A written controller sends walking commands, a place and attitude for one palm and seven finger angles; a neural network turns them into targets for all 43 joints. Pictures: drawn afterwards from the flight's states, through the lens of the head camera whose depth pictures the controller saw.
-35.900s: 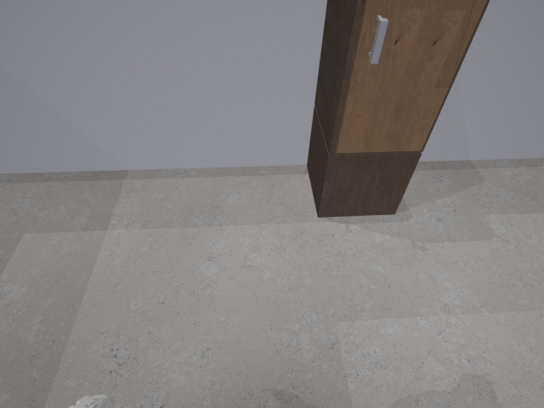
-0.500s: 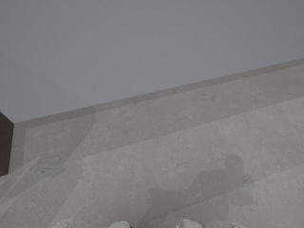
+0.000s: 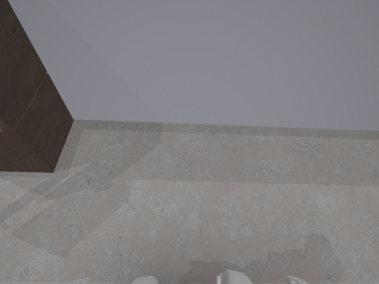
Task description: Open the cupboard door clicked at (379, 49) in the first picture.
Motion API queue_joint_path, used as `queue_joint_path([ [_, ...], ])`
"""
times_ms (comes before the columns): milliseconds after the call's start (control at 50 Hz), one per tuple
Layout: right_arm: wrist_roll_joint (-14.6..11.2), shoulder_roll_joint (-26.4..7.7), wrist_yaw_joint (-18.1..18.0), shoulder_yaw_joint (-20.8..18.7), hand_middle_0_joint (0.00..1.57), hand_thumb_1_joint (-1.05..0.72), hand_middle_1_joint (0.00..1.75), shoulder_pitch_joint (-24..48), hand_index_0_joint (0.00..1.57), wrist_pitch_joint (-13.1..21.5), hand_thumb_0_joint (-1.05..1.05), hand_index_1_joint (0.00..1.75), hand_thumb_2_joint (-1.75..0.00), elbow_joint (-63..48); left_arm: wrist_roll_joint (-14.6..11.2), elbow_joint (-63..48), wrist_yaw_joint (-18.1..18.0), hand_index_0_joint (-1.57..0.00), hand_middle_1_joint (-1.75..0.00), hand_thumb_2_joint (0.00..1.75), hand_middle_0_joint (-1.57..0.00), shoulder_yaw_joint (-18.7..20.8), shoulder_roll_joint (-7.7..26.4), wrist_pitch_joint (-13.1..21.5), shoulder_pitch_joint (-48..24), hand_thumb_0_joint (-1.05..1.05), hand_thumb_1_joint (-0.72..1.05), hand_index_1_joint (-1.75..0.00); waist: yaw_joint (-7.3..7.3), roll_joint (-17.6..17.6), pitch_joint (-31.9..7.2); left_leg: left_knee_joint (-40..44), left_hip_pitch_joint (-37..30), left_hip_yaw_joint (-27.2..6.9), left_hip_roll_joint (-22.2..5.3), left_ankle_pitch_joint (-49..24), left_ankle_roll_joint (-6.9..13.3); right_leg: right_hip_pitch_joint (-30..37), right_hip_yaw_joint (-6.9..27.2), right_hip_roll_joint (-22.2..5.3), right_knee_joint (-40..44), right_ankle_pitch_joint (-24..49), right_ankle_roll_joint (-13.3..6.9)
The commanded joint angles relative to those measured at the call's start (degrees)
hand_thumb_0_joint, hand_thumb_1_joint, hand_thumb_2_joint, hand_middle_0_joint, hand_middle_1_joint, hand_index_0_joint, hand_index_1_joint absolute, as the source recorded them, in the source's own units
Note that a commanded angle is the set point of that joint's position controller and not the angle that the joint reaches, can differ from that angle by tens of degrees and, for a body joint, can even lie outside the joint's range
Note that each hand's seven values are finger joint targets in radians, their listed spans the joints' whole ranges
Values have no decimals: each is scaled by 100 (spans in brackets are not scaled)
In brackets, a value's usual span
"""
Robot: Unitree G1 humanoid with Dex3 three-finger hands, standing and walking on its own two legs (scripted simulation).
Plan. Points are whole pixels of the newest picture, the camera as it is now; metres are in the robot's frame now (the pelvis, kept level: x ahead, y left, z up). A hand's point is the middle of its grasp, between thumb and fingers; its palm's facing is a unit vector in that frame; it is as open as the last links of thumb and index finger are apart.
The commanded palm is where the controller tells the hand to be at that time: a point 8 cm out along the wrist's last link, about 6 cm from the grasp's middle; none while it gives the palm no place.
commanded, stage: turn to face it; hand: left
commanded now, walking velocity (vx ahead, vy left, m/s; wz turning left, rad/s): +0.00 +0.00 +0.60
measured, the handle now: out of the picture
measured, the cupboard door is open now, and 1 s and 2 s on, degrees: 47 47 47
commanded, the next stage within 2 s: take the last steps up to it in 1.30 s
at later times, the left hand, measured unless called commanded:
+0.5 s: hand out of the picture -0.01 +0.18 -0.18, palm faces +0.35 -0.91 -0.21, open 7.4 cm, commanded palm none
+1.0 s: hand out of the picture -0.04 +0.14 -0.16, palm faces +0.61 -0.76 -0.23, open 7.4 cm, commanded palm none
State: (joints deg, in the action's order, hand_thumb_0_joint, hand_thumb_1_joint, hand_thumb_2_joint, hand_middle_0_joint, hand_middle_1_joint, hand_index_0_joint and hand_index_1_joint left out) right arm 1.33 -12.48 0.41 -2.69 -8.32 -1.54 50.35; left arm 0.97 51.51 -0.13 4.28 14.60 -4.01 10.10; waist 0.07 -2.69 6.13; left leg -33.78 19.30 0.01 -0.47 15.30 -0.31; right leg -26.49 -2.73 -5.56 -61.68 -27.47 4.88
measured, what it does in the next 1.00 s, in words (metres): steps on the spot, turning left: right foot, then left foot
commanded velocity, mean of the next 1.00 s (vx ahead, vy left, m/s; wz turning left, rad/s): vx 0.00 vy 0.00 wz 0.56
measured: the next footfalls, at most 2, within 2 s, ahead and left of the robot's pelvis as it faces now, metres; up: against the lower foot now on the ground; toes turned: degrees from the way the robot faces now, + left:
right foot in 0.16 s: +0.06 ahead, -0.15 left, +0.00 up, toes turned +3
left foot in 0.48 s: +0.02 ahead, +0.11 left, +0.00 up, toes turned +23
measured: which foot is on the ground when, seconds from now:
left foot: down 0.00-0.16, up 0.18-0.46, down 0.48-0.76, up 0.78-1.00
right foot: up 0.00-0.14, down 0.16-0.46, up 0.48-0.74, down 0.76-1.00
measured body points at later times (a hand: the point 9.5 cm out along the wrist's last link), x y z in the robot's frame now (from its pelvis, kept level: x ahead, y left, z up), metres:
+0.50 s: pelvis +0.01 -0.03 -0.01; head +0.05 +0.00 +0.44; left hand -0.03 +0.23 -0.16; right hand +0.21 -0.24 -0.13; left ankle -0.01 +0.09 -0.73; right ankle +0.02 -0.16 -0.72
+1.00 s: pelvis +0.03 -0.05 +0.01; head +0.06 -0.02 +0.46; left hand -0.08 +0.18 -0.14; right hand +0.26 -0.20 -0.13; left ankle -0.04 +0.05 -0.69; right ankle +0.09 -0.17 -0.73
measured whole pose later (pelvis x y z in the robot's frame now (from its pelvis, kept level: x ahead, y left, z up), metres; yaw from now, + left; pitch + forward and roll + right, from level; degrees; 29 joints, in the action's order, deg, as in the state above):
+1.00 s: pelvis +0.03 -0.05 +0.01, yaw +38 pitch +0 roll +2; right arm 0.4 -13.3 1.8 -4.0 -7.5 -4.1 52.1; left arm 1.8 50.9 -0.4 2.5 12.0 -0.8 13.5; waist -0.1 -2.6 5.9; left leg -45.5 22.1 4.3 -0.5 25.2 -3.1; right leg -11.9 -8.8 -8.5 -31.1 -18.3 2.1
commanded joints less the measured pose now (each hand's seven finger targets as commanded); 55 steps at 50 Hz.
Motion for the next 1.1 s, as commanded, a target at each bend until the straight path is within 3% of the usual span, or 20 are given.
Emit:
queue_joint_path([
  [0,53,-1279,-112,-368,20,-90,30,-76,20,46,0,30,-90,-302,-22,-563,6,-20,-30,90,-20,103,338,201,-36,0,90,-30,88,1259,-826,1417,-409,-1430,-1179,-992,819,281,92,177,963,119,-62],
  [100,-23,-1094,-53,-413,20,-90,30,228,20,-45,0,30,-90,-456,-8,-436,-50,-20,-30,90,-20,182,579,343,758,0,90,-30,-283,756,-890,535,735,-1391,-576,-114,373,2195,222,178,3740,1019,-227],
  [120,-71,-681,-16,-362,20,-90,30,177,20,-51,0,30,-90,-567,86,-447,-112,-20,-30,90,-20,295,1093,398,882,0,90,-30,-367,-777,-856,-736,1712,-598,170,983,-55,2656,1865,-1224,4648,445,-714],
  [140,-46,-658,34,-341,20,-90,30,274,20,-37,0,30,-90,-678,92,-545,-121,-20,-30,90,-20,287,1393,379,739,0,90,-30,-405,-1536,-795,-2313,1574,-166,332,1957,-175,1941,2535,-2284,5046,534,-1287],
  [240,-54,-472,125,-283,20,-90,30,226,20,-138,0,30,-90,-371,62,-611,-156,-20,-30,90,-20,100,686,447,86,0,90,-30,25,-1009,-495,-2841,1185,84,-173,1175,-331,1677,333,-1355,4190,3465,-1129],
  [320,-89,-288,158,-180,20,-90,30,515,20,-75,0,30,-90,-423,80,-378,-143,-20,-30,90,-20,189,965,451,627,0,90,-30,-285,-836,-750,-1250,704,543,-16,1186,-310,2370,80,-1476,3748,4505,-1097],
  [400,-67,-504,126,-192,20,-90,30,35,20,-8,0,30,-90,-337,9,-320,-94,-20,-30,90,-20,228,1004,412,558,0,90,-30,-8,-767,-968,527,-457,659,66,-39,-159,2033,-406,-1362,2869,4201,-662],
  [420,-40,-858,102,-281,20,-90,30,-321,20,42,0,30,-90,-260,-37,-406,-72,-20,-30,90,-20,222,875,389,478,0,90,-30,220,13,-1203,970,-1435,102,-400,-1167,68,1234,-645,-1184,2038,3460,-365],
  [440,10,-1545,58,-455,20,-90,30,-754,20,74,0,30,-90,-221,-73,-664,-31,-20,-30,90,-20,129,473,354,407,0,90,-30,441,1847,-1387,1110,-2333,-2082,-2007,-3254,940,-418,-818,-341,675,-57,91],
  [460,-2,-1791,2,-500,20,-90,30,-1141,20,28,0,30,-90,-95,-5,-862,-65,-20,-30,90,-20,66,458,298,-1,0,90,-30,624,1655,-1370,1197,-2101,-2438,-2507,-3338,1511,-781,-184,-158,-176,-1195,25],
  [480,7,-1667,-61,-476,20,-90,30,-1090,20,68,0,30,-90,-110,8,-909,-91,-20,-30,90,-20,62,486,263,-310,0,90,-30,586,1269,-1267,1195,-1912,-2465,-2290,-2851,1494,-1007,100,-179,-502,-833,12],
  [560,38,-1233,-131,-339,20,-90,30,-48,20,63,0,30,-90,-309,-20,-548,-22,-20,-30,90,-20,111,392,199,-25,0,90,-30,91,1463,-763,1345,-649,-1435,-1318,-1641,903,-183,206,-24,202,46,-26],
  [680,18,-1259,-76,-421,20,-90,30,207,20,-37,0,30,-90,-384,-25,-429,-19,-20,-30,90,-20,120,384,286,519,0,90,-30,-123,1172,-867,1105,208,-1604,-907,-526,634,1526,-110,486,2679,798,-148],
  [700,-12,-1114,-57,-411,20,-90,30,267,20,-51,0,30,-90,-443,-16,-398,-51,-20,-30,90,-20,165,528,325,762,0,90,-30,-262,819,-909,717,681,-1525,-656,-122,449,2168,109,278,3582,1019,-209],
  [740,-51,-636,31,-336,20,-90,30,399,20,-48,0,30,-90,-674,104,-514,-123,-20,-30,90,-20,295,1351,376,782,0,90,-30,-428,-1506,-696,-2046,1667,-145,416,1818,-190,2027,2568,-2204,5109,273,-1248],
  [840,-52,-458,132,-281,20,-90,30,285,20,-132,0,30,-90,-390,66,-597,-149,-20,-30,90,-20,105,725,445,143,0,90,-30,-11,-1042,-536,-2749,1167,69,-109,1207,-304,1720,436,-1325,4168,3387,-1135],
  [960,-92,-299,116,-142,20,-90,30,318,20,-26,0,30,-90,-322,62,-268,-126,-20,-30,90,-20,192,1016,444,697,0,90,-30,-192,-909,-848,-305,162,643,119,699,-226,2282,62,-1371,3423,4494,-950],
  [1000,-70,-547,92,-185,20,-90,30,-141,20,28,0,30,-90,-176,-11,-259,-99,-20,-30,90,-20,184,921,405,547,0,90,-30,104,-454,-969,889,-963,439,-22,-499,-84,1592,-270,-1194,2732,3689,-536],
  [1040,-4,-1594,-9,-414,20,-90,30,-822,20,72,0,30,-90,-87,-61,-620,-64,-20,-30,90,-20,7,307,332,356,0,90,-30,426,2048,-1286,1288,-2065,-2254,-2354,-3868,1263,-424,-434,-137,599,-1071,76],
  [1080,31,-1437,-122,-377,20,-90,30,-763,20,93,0,30,-90,-21,-7,-562,-112,-20,-30,90,-20,30,373,250,-55,0,90,-30,399,1596,-1233,1200,-1609,-2062,-2017,-2731,1376,-619,171,-91,-247,-741,-66],
])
